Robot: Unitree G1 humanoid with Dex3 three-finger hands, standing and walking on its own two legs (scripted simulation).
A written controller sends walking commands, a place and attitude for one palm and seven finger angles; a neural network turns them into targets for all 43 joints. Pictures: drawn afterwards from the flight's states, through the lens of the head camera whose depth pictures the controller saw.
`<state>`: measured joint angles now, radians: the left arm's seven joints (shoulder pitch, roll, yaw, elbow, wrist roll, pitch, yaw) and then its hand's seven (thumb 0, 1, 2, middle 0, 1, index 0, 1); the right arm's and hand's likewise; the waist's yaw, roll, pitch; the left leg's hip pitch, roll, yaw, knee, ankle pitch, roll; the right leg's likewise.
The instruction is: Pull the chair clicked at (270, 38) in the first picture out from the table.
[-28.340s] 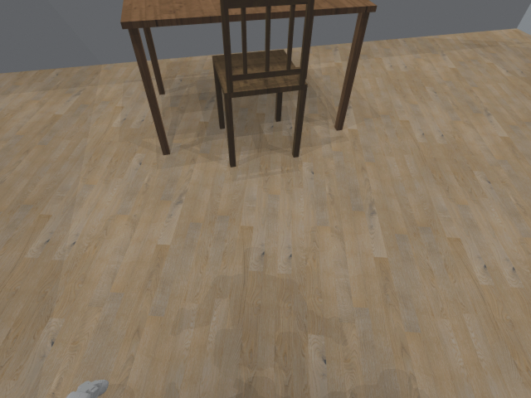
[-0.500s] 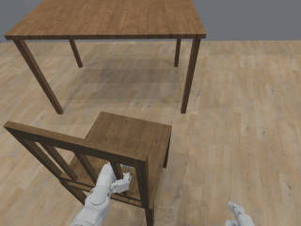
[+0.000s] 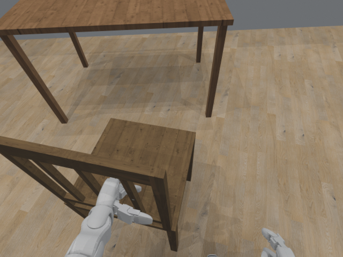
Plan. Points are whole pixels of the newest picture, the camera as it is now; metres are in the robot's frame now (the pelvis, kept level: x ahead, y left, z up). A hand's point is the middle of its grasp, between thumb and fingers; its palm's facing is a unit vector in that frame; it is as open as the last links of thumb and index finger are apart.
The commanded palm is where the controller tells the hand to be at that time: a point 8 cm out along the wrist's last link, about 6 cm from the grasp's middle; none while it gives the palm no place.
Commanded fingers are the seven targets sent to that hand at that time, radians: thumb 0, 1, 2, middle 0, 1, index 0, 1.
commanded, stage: open the thumb and straighten the fingers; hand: left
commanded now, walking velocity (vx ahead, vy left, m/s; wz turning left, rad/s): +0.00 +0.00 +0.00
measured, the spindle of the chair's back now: (98, 190) +0.30 +0.20 -0.06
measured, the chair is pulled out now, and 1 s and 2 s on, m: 0.64 0.64 0.64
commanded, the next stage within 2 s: draw the fingers out of the gap in 0.28 s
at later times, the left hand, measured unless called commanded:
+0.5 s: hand (127, 202) +0.26 +0.12 -0.05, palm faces -0.11 -0.99 -0.09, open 17.4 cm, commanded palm +0.24 +0.17 -0.02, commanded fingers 0.00 -0.55 0.20 0.00 0.00 0.00 0.00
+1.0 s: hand (124, 241) +0.18 +0.11 -0.04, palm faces -0.09 -0.99 -0.10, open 17.5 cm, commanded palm +0.15 +0.16 -0.02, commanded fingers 0.00 -0.55 0.20 0.00 0.00 0.00 0.00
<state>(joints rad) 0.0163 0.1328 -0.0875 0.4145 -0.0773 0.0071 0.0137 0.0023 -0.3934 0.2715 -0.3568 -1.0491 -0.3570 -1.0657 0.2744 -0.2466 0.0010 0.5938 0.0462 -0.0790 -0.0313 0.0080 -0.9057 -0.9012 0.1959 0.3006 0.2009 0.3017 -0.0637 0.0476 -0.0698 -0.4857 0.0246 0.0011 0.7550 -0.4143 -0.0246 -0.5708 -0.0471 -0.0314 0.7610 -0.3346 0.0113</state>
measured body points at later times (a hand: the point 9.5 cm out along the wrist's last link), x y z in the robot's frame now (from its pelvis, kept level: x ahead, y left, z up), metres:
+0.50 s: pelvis +0.01 +0.00 -0.01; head +0.06 -0.01 +0.44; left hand +0.27 +0.17 -0.04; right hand +0.17 -0.25 -0.10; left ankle -0.02 +0.14 -0.71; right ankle +0.03 -0.13 -0.71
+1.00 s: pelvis +0.01 +0.01 -0.03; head +0.04 +0.00 +0.42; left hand +0.18 +0.16 -0.03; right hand +0.19 -0.22 -0.09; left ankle -0.02 +0.14 -0.71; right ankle +0.03 -0.13 -0.71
